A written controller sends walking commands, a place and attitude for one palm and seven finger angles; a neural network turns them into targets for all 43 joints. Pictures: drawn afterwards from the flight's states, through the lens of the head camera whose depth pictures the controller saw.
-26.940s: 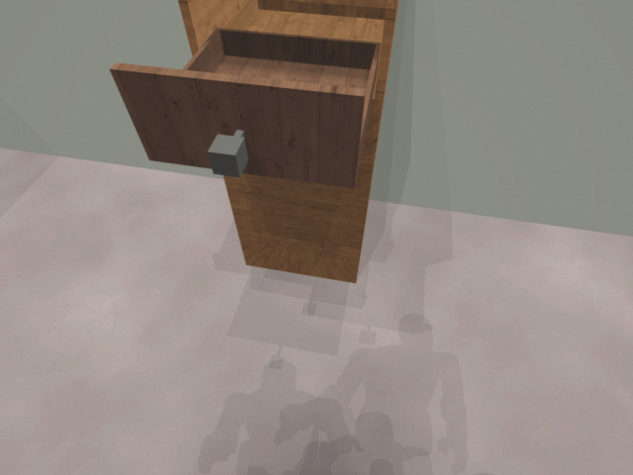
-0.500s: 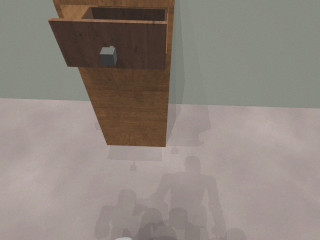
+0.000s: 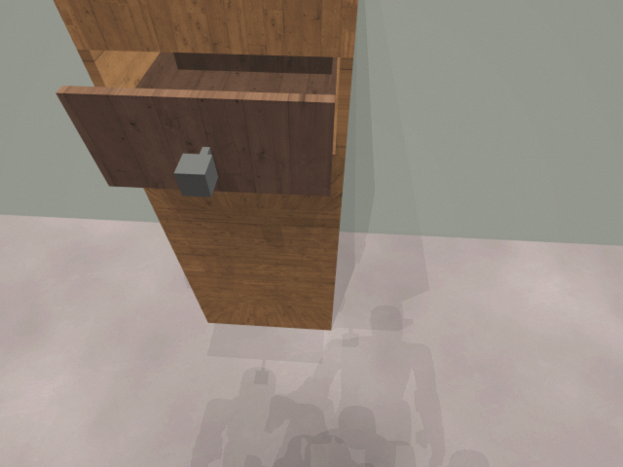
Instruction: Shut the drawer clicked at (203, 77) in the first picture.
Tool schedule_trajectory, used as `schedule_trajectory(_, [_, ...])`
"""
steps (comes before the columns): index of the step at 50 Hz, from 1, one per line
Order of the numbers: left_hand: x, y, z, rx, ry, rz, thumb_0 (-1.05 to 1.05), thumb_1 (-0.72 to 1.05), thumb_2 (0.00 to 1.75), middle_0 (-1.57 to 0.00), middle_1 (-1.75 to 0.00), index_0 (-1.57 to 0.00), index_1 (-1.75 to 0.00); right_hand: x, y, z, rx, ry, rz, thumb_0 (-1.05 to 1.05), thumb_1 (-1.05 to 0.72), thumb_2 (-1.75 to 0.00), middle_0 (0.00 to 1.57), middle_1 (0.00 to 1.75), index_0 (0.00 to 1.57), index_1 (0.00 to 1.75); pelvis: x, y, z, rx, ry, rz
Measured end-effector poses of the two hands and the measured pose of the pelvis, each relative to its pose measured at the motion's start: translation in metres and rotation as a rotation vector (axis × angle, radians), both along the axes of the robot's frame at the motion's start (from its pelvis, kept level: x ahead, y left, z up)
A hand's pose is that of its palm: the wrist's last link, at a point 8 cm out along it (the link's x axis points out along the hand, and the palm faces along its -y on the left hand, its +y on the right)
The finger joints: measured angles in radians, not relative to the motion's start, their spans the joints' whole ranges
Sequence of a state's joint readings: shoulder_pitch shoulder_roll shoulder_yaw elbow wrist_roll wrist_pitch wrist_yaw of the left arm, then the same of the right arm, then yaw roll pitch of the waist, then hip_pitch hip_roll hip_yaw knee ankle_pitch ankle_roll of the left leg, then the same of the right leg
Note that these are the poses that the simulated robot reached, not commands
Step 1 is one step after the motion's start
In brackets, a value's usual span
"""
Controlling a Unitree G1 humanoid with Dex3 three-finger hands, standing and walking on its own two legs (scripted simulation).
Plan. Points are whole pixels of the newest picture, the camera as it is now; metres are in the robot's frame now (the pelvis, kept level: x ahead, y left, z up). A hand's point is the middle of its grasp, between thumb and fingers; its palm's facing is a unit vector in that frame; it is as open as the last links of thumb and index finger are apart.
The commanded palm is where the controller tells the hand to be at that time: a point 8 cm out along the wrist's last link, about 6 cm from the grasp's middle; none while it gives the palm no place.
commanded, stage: come to a stop and stand still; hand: left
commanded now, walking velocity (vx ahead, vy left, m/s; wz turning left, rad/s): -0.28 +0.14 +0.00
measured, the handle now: (200, 166) +0.50 +0.19 +0.11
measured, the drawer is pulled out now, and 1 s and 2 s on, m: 0.12 0.12 0.12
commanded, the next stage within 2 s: look again from close up in 1.00 s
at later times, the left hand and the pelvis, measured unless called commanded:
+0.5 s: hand out of the picture +0.05 +0.26 -0.17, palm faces +0.03 -0.98 -0.21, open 7.4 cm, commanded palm none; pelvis -0.01 +0.05 +0.02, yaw -1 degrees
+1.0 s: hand out of the picture -0.04 +0.17 -0.16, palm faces +0.02 -0.99 -0.16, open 7.4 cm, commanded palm none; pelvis -0.03 +0.01 +0.02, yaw -1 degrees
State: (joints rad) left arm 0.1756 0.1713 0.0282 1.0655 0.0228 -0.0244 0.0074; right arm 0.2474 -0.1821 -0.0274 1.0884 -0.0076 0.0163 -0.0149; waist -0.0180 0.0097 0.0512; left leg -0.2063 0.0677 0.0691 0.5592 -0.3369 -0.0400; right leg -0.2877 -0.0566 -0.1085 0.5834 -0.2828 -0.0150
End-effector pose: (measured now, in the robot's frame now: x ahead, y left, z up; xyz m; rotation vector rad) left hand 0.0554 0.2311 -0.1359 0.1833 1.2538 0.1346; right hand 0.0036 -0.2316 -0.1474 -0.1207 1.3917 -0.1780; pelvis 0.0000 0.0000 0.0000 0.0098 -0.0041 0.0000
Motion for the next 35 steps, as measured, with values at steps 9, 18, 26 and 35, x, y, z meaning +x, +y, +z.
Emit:
schedule_trajectory(9, [0.046,0.009,-0.001,-0.022,-0.038,0.014,0.00,0.91,0.90,-0.20,-0.30,-0.20,-0.30,0.028,0.006,0.016,-0.053,0.036,-0.002,0.01,-0.92,-0.90,0.20,0.30,0.20,0.30,0.016,0.017,0.007,-0.012,0.008,0.008])
schedule_trajectory(18, [0.025,0.064,-0.012,-0.006,0.048,0.043,0.00,0.90,0.90,-0.20,-0.30,-0.20,-0.30,0.048,0.035,0.036,-0.124,-0.056,0.046,0.01,-0.91,-0.90,0.20,0.30,0.20,0.30,0.010,0.049,0.009,-0.047,0.018,-0.006])
schedule_trajectory(26, [-0.013,0.079,-0.006,-0.007,0.100,0.042,0.00,0.91,0.90,-0.20,-0.30,-0.19,-0.30,0.030,0.051,0.046,-0.125,-0.068,0.048,0.01,-0.92,-0.90,0.21,0.30,0.20,0.30,-0.008,0.054,0.018,-0.068,0.035,-0.016])
schedule_trajectory(35, [-0.045,0.050,-0.001,-0.043,0.119,0.007,0.00,0.91,0.90,-0.20,-0.30,-0.19,-0.30,-0.029,0.032,0.043,-0.098,-0.012,-0.007,0.01,-0.92,-0.90,0.21,0.30,0.20,0.30,-0.031,0.040,0.020,-0.069,0.015,-0.020])
